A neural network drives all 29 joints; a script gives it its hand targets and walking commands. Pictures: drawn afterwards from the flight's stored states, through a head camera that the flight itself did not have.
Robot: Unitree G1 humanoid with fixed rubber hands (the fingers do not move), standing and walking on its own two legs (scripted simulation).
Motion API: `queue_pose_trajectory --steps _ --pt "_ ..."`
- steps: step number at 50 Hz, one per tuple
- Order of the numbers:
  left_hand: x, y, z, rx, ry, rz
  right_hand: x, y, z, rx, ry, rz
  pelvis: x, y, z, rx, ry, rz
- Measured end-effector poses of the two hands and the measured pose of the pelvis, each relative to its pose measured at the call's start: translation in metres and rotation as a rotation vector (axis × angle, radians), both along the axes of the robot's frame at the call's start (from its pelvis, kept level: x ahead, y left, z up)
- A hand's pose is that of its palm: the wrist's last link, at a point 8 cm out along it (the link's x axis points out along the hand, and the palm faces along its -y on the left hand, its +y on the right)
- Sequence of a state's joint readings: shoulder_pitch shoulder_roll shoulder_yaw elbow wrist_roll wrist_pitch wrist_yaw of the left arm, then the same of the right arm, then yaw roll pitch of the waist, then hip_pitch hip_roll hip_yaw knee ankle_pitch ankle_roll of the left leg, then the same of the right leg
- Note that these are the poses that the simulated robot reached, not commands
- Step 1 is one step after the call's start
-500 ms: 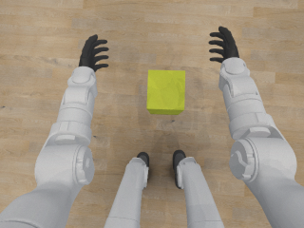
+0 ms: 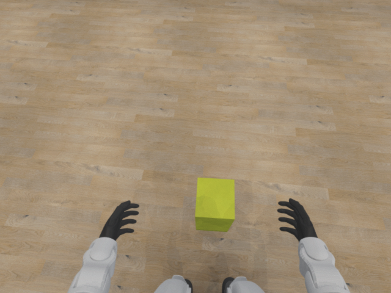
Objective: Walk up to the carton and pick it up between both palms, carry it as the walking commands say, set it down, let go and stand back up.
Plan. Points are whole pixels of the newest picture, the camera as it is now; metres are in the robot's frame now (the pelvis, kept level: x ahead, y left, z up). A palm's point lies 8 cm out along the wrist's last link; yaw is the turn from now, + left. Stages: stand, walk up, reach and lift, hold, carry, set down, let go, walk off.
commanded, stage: let go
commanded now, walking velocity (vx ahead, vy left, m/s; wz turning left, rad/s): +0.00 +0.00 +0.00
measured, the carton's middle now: (213, 206) +0.43 -0.03 -0.61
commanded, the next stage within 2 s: stand in 0.66 s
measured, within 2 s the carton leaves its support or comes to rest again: neither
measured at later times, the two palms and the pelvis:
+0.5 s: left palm (103, 276) +0.15 +0.20 -0.05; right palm (343, 272) +0.17 -0.25 -0.05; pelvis -0.01 -0.01 +0.02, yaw +0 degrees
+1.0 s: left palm (81, 248) +0.20 +0.26 -0.06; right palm (349, 250) +0.21 -0.27 -0.04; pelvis +0.05 +0.00 +0.01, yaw +0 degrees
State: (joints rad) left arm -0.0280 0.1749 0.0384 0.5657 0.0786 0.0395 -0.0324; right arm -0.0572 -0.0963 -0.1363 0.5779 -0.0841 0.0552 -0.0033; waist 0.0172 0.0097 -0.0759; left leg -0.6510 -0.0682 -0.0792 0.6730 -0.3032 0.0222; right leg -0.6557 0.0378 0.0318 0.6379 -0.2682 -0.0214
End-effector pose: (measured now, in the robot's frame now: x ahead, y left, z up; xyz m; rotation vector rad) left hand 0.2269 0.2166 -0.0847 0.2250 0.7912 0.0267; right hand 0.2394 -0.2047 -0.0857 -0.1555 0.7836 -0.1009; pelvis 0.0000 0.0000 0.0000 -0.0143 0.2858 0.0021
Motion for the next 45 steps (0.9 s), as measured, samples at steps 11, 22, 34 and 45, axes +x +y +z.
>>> queue_pose_trajectory --steps 11,22,34,45 --pt "-0.063 0.003 0.029 -0.011 -0.013 0.025 -0.055 -0.024 0.033 -0.02 -0.032 0.01 0.0 -0.001 0.015 0.007 -0.251 0.003" --pt "-0.08 -0.012 0.03 -0.036 0.045 0.017 -0.071 -0.045 0.033 0.001 0.013 0.017 -0.008 -0.011 0.016 0.021 -0.349 0.001" --pt "-0.074 -0.008 0.032 -0.01 0.055 0.049 -0.066 -0.042 0.035 -0.007 0.009 0.013 -0.004 -0.01 0.016 0.019 -0.349 0.001" --pt "-0.044 0.039 0.032 0.072 -0.044 0.112 -0.047 -0.064 0.045 -0.154 -0.008 -0.007 0.03 0.001 0.014 0.004 -0.303 0.002"
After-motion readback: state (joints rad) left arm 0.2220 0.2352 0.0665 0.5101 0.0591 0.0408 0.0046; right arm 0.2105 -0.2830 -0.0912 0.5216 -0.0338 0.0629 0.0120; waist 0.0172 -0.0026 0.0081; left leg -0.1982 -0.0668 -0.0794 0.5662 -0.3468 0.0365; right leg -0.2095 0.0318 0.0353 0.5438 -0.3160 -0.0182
